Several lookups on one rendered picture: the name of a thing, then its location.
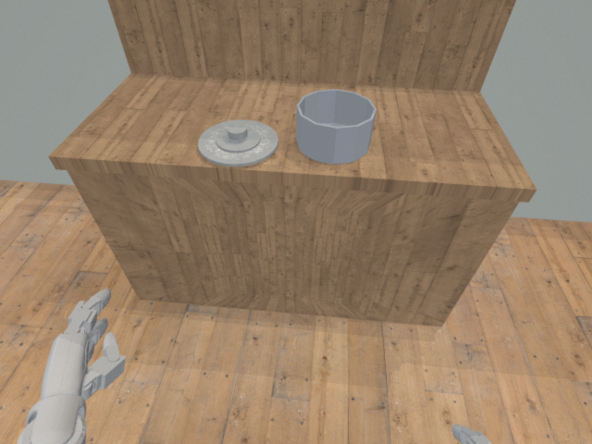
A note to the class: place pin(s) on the table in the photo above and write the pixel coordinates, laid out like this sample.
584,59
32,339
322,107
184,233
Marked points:
395,236

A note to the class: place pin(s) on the left robot hand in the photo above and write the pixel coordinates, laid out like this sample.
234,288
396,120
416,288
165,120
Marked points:
72,350

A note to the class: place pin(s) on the right robot hand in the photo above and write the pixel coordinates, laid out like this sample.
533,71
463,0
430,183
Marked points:
468,436

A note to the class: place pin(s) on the lid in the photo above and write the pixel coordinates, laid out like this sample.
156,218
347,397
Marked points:
216,146

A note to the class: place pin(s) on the pot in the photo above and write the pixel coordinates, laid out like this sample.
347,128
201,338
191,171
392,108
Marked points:
334,126

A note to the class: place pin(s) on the robot left forearm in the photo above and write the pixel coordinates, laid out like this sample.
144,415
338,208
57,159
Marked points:
58,419

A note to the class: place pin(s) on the knob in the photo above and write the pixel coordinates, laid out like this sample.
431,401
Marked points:
237,131

